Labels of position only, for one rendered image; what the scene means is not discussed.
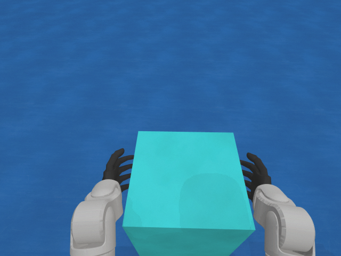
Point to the robot left forearm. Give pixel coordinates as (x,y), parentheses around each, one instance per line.
(93,223)

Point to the robot right forearm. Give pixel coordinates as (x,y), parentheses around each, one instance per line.
(289,230)

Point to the robot right hand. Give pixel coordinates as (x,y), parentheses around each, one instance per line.
(259,175)

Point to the robot left hand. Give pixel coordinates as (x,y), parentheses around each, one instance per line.
(113,170)

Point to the carton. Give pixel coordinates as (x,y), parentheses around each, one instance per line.
(187,195)

